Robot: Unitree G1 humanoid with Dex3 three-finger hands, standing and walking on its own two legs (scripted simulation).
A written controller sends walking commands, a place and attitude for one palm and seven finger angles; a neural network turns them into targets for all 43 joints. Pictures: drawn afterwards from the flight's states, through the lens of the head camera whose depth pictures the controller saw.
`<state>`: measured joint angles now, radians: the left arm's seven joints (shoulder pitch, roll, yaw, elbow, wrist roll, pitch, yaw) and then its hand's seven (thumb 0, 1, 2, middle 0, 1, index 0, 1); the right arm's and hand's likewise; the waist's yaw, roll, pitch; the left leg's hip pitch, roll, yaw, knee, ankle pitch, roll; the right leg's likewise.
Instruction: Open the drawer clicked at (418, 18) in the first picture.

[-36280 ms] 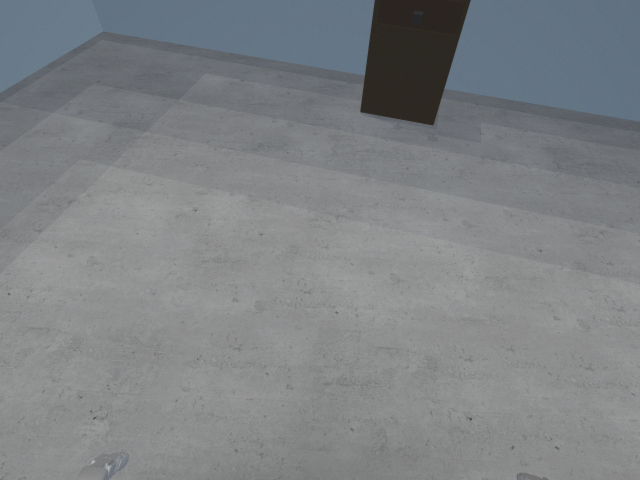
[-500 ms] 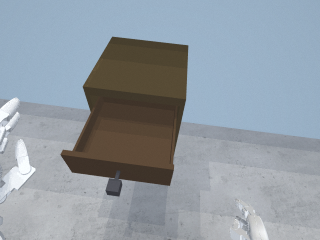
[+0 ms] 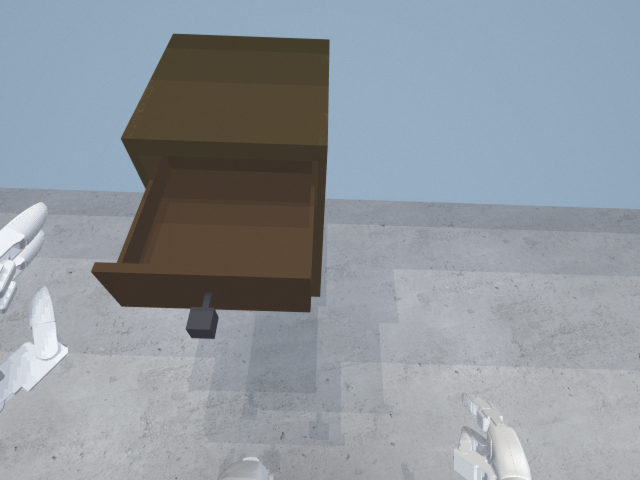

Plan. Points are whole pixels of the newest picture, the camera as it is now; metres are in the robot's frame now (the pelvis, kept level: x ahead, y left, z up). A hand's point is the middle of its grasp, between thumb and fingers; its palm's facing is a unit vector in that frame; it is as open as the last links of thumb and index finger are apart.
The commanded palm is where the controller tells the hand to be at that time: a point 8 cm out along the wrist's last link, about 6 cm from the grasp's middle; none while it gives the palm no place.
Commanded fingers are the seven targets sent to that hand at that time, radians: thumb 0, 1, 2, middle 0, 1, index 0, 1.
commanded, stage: stop stepping back and stand still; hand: left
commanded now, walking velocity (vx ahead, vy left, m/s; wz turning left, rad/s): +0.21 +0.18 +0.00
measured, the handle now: (205, 312) +0.41 +0.22 -0.20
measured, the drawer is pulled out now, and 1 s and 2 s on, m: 0.30 0.30 0.30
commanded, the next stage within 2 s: let the arm hang, fingers relaxed in 1.06 s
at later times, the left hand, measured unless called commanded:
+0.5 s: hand out of the picture +0.14 +0.25 +0.16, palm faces +0.42 -0.80 -0.42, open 7.4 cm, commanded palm +0.08 +0.29 +0.18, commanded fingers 0.00 0.90 0.90 -0.20 -0.30 -0.20 -0.30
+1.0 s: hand out of the picture +0.16 +0.27 +0.15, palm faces +0.32 -0.83 -0.46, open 7.4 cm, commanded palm +0.10 +0.31 +0.18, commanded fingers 0.00 0.90 0.90 -0.20 -0.30 -0.20 -0.30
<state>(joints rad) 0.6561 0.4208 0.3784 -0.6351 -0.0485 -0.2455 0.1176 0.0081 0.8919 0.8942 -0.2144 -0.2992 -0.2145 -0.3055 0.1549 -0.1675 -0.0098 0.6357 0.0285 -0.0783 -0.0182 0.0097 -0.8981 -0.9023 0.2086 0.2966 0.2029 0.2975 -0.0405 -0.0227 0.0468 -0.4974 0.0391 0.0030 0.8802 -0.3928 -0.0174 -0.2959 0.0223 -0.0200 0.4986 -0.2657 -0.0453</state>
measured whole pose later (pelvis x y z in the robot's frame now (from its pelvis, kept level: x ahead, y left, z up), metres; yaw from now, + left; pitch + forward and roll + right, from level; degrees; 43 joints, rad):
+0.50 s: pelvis -0.04 +0.01 +0.00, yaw +3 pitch +0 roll -1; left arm 0.63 0.35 0.35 -0.57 -0.04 -0.23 0.15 0.01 0.89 0.89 -0.21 -0.30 -0.21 -0.31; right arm 0.19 -0.17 0.03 0.62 0.02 -0.12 -0.05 0.01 -0.90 -0.90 0.21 0.30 0.20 0.30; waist 0.01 0.01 0.01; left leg -0.24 0.03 0.02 0.52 -0.29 0.01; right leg -0.25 0.03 -0.08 0.43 -0.19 -0.03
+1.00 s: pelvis -0.02 +0.03 +0.00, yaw +2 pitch +1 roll -1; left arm 0.68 0.40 0.37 -0.62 -0.04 -0.23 0.14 0.01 0.89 0.89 -0.21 -0.30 -0.21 -0.31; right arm 0.18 -0.18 0.01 0.61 0.02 -0.11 -0.05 0.01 -0.90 -0.90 0.20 0.30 0.20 0.30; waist -0.02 -0.04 0.06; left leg -0.19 -0.01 0.04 0.45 -0.27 0.04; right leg -0.23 -0.01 -0.05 0.40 -0.19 0.00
